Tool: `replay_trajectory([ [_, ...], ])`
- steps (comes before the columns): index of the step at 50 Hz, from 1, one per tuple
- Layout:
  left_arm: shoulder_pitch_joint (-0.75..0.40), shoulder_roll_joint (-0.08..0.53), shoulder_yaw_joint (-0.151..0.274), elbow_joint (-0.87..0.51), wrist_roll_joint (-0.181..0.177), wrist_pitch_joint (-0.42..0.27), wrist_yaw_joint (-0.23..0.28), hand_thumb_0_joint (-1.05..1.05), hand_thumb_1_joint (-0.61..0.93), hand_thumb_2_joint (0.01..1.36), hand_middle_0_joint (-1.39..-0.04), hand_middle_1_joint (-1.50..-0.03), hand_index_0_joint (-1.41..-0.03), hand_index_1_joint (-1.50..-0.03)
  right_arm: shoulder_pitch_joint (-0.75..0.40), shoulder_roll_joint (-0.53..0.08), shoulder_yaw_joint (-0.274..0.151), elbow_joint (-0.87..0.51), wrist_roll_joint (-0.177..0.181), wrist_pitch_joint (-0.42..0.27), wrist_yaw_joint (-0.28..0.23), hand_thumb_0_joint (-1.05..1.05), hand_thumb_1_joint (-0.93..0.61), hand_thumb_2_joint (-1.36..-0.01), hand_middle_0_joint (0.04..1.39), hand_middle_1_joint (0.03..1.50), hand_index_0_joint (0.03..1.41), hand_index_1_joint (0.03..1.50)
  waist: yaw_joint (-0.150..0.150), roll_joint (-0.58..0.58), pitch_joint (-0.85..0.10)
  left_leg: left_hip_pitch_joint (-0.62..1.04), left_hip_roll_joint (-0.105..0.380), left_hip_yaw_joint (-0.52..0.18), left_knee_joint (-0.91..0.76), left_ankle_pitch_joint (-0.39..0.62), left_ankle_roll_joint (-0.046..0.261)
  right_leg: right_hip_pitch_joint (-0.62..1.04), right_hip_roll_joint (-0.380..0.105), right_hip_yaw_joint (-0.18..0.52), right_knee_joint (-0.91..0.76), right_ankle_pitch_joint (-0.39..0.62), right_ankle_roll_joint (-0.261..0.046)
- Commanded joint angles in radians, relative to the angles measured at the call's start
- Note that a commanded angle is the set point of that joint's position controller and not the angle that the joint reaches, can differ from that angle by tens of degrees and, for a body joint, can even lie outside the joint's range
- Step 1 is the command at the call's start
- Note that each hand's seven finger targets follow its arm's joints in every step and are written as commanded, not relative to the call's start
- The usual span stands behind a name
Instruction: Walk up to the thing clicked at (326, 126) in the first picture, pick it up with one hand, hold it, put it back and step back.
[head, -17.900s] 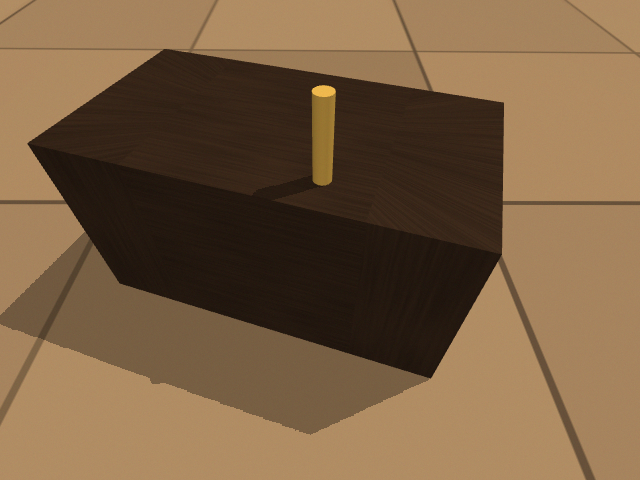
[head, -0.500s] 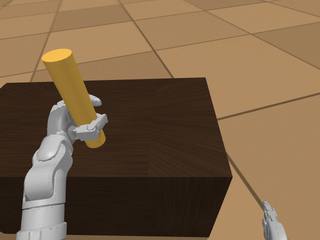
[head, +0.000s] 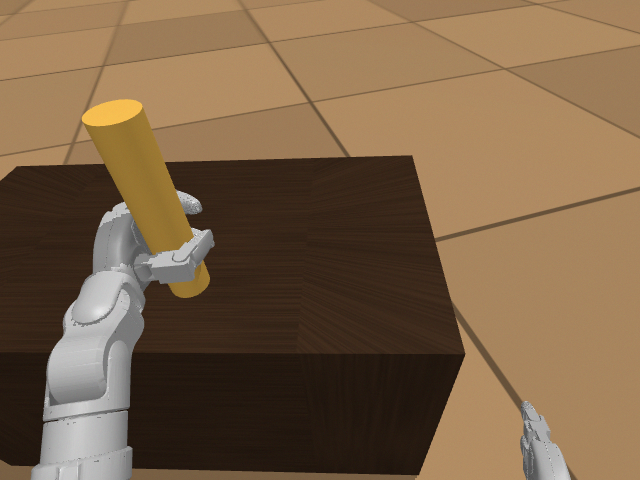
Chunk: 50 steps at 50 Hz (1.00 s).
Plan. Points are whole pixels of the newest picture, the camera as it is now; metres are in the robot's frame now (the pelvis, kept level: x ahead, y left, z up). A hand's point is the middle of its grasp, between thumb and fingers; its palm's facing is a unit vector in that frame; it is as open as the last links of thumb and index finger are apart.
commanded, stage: hold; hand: left
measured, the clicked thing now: (159, 214) +0.33 +0.18 +0.23
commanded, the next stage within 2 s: crouch in 0.50 s
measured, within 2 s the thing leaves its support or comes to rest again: neither
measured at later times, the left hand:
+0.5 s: hand (183, 242) +0.33 +0.17 +0.19, palm faces +0.10 -0.99 +0.00, open 6.5 cm
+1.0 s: hand (200, 252) +0.37 +0.17 +0.14, palm faces +0.12 -0.99 +0.02, open 6.5 cm
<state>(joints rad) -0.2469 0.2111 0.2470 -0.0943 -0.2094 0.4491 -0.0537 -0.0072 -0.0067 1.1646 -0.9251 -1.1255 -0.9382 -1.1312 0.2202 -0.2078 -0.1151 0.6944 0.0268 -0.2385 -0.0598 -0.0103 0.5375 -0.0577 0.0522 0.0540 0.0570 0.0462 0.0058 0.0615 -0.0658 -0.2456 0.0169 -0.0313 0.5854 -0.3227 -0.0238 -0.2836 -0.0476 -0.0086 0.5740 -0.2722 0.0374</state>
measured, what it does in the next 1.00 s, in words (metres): stands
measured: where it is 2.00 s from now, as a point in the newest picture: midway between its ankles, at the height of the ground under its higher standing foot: outside the picture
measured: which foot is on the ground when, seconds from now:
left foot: down 0.00-1.00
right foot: down 0.00-1.00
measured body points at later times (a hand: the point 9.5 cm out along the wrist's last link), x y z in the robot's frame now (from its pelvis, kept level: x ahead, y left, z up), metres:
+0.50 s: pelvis +0.00 +0.00 +0.00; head -0.03 -0.02 +0.45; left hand +0.32 +0.22 +0.19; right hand +0.16 -0.26 -0.08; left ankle -0.01 +0.14 -0.73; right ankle +0.02 -0.14 -0.73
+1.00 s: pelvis -0.01 +0.00 +0.00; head -0.01 -0.01 +0.45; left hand +0.36 +0.22 +0.14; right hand +0.15 -0.25 -0.08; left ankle -0.01 +0.14 -0.73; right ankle +0.02 -0.14 -0.73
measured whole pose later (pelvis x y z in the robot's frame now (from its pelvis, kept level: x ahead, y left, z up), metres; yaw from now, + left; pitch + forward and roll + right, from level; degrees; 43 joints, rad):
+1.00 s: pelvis -0.01 +0.00 +0.00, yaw -1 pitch +1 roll +0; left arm -0.40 0.24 0.26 0.29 -0.18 0.29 -0.04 -0.01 -0.01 1.17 -0.92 -1.14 -0.94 -1.14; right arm 0.20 -0.19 -0.07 0.72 0.02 -0.27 -0.05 -0.01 0.57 -0.05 0.05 0.05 0.06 0.05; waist -0.03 0.02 -0.03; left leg -0.30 0.02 -0.02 0.59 -0.30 -0.03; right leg -0.35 -0.04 0.00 0.59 -0.25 0.03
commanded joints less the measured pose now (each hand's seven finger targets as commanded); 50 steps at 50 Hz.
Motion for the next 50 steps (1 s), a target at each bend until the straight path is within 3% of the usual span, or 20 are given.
replay_trajectory([
  [1, -0.422, 0.163, 0.068, -0.226, -0.018, -0.09, 0.017, 0.0, 0.491, 1.318, -1.33, -1.451, -1.354, -1.444, -0.11, -0.129, -0.035, -0.181, 0.008, -0.061, -0.006, 0.0, 0.549, -0.052, 0.049, 0.05, 0.05, 0.05, -0.007, -0.075, -0.168, 0.05, -0.023, 0.031, -0.097, 0.187, 0.022, 0.044, 0.044, -0.057, -0.095, 0.142, -0.024],
  [3, -0.422, 0.15, 0.048, -0.217, -0.012, -0.096, 0.023, 0.0, 0.483, 1.306, -1.337, -1.447, -1.359, -1.441, -0.119, -0.11, -0.024, -0.164, 0.008, -0.066, -0.003, 0.0, 0.548, -0.051, 0.049, 0.05, 0.05, 0.05, 0.004, -0.054, -0.164, 0.035, -0.027, 0.034, -0.097, 0.181, 0.023, 0.051, 0.042, -0.057, -0.091, 0.139, -0.027],
  [4, -0.423, 0.176, 0.077, -0.222, -0.013, -0.099, 0.024, 0.0, 0.489, 1.308, -1.337, -1.443, -1.357, -1.439, -0.102, -0.108, -0.02, -0.177, 0.008, -0.063, -0.003, 0.0, 0.543, -0.053, 0.049, 0.05, 0.05, 0.05, 0.007, -0.067, -0.189, 0.042, -0.028, 0.035, -0.092, 0.189, 0.025, 0.064, 0.039, -0.054, -0.097, 0.146, -0.024],
  [5, -0.433, 0.185, 0.075, -0.246, -0.011, -0.102, 0.026, 0.0, 0.481, 1.304, -1.331, -1.442, -1.354, -1.436, -0.125, -0.129, -0.037, -0.198, 0.008, -0.065, -0.006, 0.0, 0.544, -0.052, 0.049, 0.05, 0.05, 0.05, 0.009, -0.047, -0.206, 0.047, -0.03, 0.039, -0.091, 0.199, 0.024, 0.074, 0.037, -0.051, -0.094, 0.156, -0.025],
  [7, -0.404, 0.16, 0.056, -0.245, -0.008, -0.099, 0.024, 0.0, 0.482, 1.308, -1.33, -1.448, -1.354, -1.441, -0.096, -0.1, -0.019, -0.152, 0.008, -0.057, -0.001, 0.0, 0.544, -0.052, 0.049, 0.05, 0.05, 0.05, 0.01, -0.017, -0.207, 0.052, -0.031, 0.042, -0.083, 0.225, 0.023, 0.075, 0.036, -0.05, -0.086, 0.18, -0.028],
  [9, -0.406, 0.187, 0.078, -0.242, -0.005, -0.103, 0.026, 0.0, 0.48, 1.307, -1.326, -1.439, -1.348, -1.435, -0.113, -0.129, -0.041, -0.181, 0.009, -0.059, -0.003, 0.0, 0.544, -0.053, 0.049, 0.05, 0.05, 0.05, 0.007, -0.026, -0.216, 0.054, -0.03, 0.042, -0.082, 0.229, 0.022, 0.079, 0.037, -0.05, -0.088, 0.183, -0.027],
  [14, -0.417, 0.181, 0.076, -0.194, -0.009, -0.095, 0.02, 0.0, 0.496, 1.318, -1.347, -1.459, -1.37, -1.453, -0.133, -0.131, -0.04, -0.162, 0.006, -0.056, -0.005, 0.0, 0.543, -0.053, 0.049, 0.05, 0.05, 0.05, 0.006, -0.066, -0.163, 0.034, -0.024, 0.035, -0.101, 0.182, 0.023, 0.065, 0.041, -0.053, -0.103, 0.137, -0.026],
  [15, -0.416, 0.171, 0.063, -0.187, -0.01, -0.093, 0.016, 0.0, 0.501, 1.319, -1.348, -1.461, -1.372, -1.453, -0.131, -0.11, -0.021, -0.157, 0.007, -0.054, -0.002, 0.0, 0.544, -0.052, 0.05, 0.05, 0.05, 0.05, 0.01, -0.066, -0.154, 0.023, -0.022, 0.032, -0.106, 0.178, 0.023, 0.06, 0.042, -0.056, -0.106, 0.132, -0.027],
  [18, -0.427, 0.163, 0.049, -0.194, -0.013, -0.09, 0.011, 0.0, 0.511, 1.316, -1.341, -1.454, -1.367, -1.445, -0.13, -0.135, -0.043, -0.172, 0.007, -0.056, -0.006, 0.0, 0.549, -0.051, 0.049, 0.05, 0.05, 0.05, 0.0, -0.068, -0.164, 0.04, -0.022, 0.035, -0.112, 0.159, 0.025, 0.049, 0.044, -0.054, -0.109, 0.117, -0.026],
  [21, -0.41, 0.143, 0.028, -0.233, -0.014, -0.09, 0.007, 0.0, 0.516, 1.3, -1.342, -1.448, -1.369, -1.436, -0.12, -0.11, -0.022, -0.158, 0.011, -0.059, 0.0, 0.0, 0.55, -0.049, 0.049, 0.05, 0.05, 0.05, 0.005, -0.032, -0.172, 0.049, -0.026, 0.039, -0.106, 0.167, 0.024, 0.05, 0.042, -0.057, -0.103, 0.125, -0.028],
  [28, -0.441, 0.187, 0.068, -0.311, -0.009, -0.104, 0.03, 0.0, 0.488, 1.298, -1.307, -1.431, -1.33, -1.424, -0.121, -0.12, -0.034, -0.159, 0.006, -0.062, -0.007, 0.0, 0.546, -0.052, 0.049, 0.05, 0.05, 0.05, 0.001, -0.01, -0.215, 0.068, -0.027, 0.041, -0.095, 0.208, 0.021, 0.074, 0.042, -0.049, -0.094, 0.165, -0.028],
  [30, -0.444, 0.185, 0.072, -0.289, -0.008, -0.099, 0.039, 0.0, 0.393, 1.354, -1.336, -1.5, -1.355, -1.501, -0.129, -0.121, -0.032, -0.168, 0.003, -0.064, -0.013, 0.0, 0.527, -0.063, 0.05, 0.051, 0.05, 0.051, 0.0, -0.043, -0.217, 0.064, -0.025, 0.04, -0.09, 0.224, 0.023, 0.083, 0.041, -0.049, -0.094, 0.18, -0.026],
  [31, -0.444, 0.181, 0.071, -0.265, -0.008, -0.093, 0.042, 0.0, 0.374, 1.274, -1.335, -1.437, -1.354, -1.432, -0.123, -0.121, -0.037, -0.139, 0.004, -0.062, -0.014, 0.0, 0.547, -0.048, 0.051, 0.05, 0.05, 0.05, -0.004, -0.046, -0.188, 0.052, -0.028, 0.042, -0.093, 0.206, 0.024, 0.07, 0.041, -0.049, -0.099, 0.171, -0.024],
  [35, -0.393, 0.136, 0.023, -0.119, -0.002, -0.075, 0.018, 0.0, 0.409, 1.311, -1.398, -1.491, -1.418, -1.484, -0.144, -0.099, -0.01, -0.138, 0.005, -0.065, -0.011, 0.0, 0.567, -0.042, 0.05, 0.05, 0.05, 0.05, -0.008, -0.102, -0.104, 0.023, -0.025, 0.037, -0.109, 0.151, 0.029, 0.033, 0.042, -0.052, -0.114, 0.117, -0.022],
  [37, -0.417, 0.151, 0.031, -0.092, -0.005, -0.078, 0.002, 0.0, 0.415, 1.34, -1.432, -1.525, -1.452, -1.519, -0.143, -0.082, 0.011, -0.135, 0.006, -0.063, -0.005, 0.0, 0.571, -0.041, 0.05, 0.05, 0.05, 0.05, -0.001, -0.084, -0.109, 0.018, -0.027, 0.04, -0.113, 0.152, 0.029, 0.028, 0.04, -0.05, -0.117, 0.117, -0.024],
  [39, -0.438, 0.164, 0.04, -0.041, -0.008, -0.084, -0.006, 0.0, 0.448, 1.353, -1.435, -1.533, -1.456, -1.526, -0.121, -0.1, 0.001, -0.127, 0.004, -0.065, -0.001, 0.0, 0.576, -0.04, 0.05, 0.05, 0.05, 0.05, -0.011, -0.104, -0.126, 0.022, -0.029, 0.041, -0.106, 0.159, 0.034, 0.034, 0.036, -0.047, -0.116, 0.13, -0.022],
  [43, -0.508, 0.195, 0.058, 0.066, 0.011, -0.14, 0.003, 0.0, 0.486, 1.347, -1.394, -1.5, -1.415, -1.492, -0.124, -0.126, -0.022, -0.127, -0.001, -0.078, 0.003, 0.0, 0.582, -0.04, 0.05, 0.05, 0.05, 0.05, -0.036, -0.118, -0.141, 0.016, -0.027, 0.042, -0.105, 0.133, 0.034, 0.01, 0.041, -0.042, -0.111, 0.109, -0.021],
  [45, -0.579, 0.234, 0.086, 0.097, 0.01, -0.198, 0.011, 0.0, 0.482, 1.323, -1.375, -1.485, -1.401, -1.472, -0.123, -0.129, -0.02, -0.122, -0.001, -0.085, 0.006, 0.0, 0.58, -0.039, 0.05, 0.05, 0.05, 0.05, -0.034, -0.103, -0.171, 0.007, -0.026, 0.042, -0.094, 0.132, 0.034, 0.022, 0.039, -0.034, -0.102, 0.114, -0.021],
  [48, -0.677, 0.238, 0.068, 0.111, 0.018, -0.305, 0.015, 0.0, 0.536, 1.328, -1.355, -1.467, -1.379, -1.455, -0.135, -0.103, 0.006, -0.134, -0.001, -0.103, 0.007, 0.0, 0.575, -0.041, 0.051, 0.05, 0.05, 0.05, -0.045, -0.064, -0.252, 0.016, -0.028, 0.041, -0.068, 0.152, 0.033, 0.019, 0.036, -0.024, -0.069, 0.142, -0.022],
  [50, -0.711, 0.285, 0.089, 0.148, 0.023, -0.377, 0.015, 0.0, 0.512, 1.336, -1.354, -1.476, -1.379, -1.464, -0.137, -0.141, -0.015, -0.182, -0.001, -0.108, 0.002, 0.0, 0.571, -0.043, 0.051, 0.05, 0.05, 0.05, -0.053, -0.052, -0.303, 0.035, -0.022, 0.033, -0.051, 0.178, 0.029, 0.016, 0.04, -0.028, -0.052, 0.166, -0.024],
])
